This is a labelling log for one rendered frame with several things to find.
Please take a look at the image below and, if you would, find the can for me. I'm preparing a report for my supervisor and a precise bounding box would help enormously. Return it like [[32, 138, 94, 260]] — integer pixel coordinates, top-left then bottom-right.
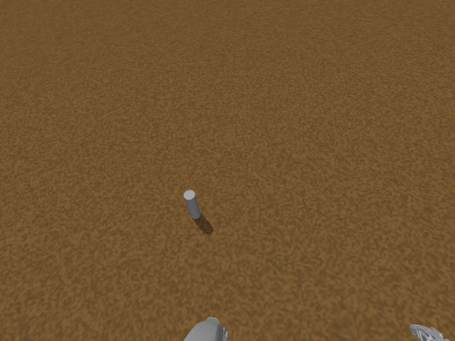
[[183, 190, 200, 219]]

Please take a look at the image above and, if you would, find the right robot hand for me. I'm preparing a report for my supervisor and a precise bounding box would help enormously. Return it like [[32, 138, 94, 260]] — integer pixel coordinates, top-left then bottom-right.
[[409, 324, 451, 341]]

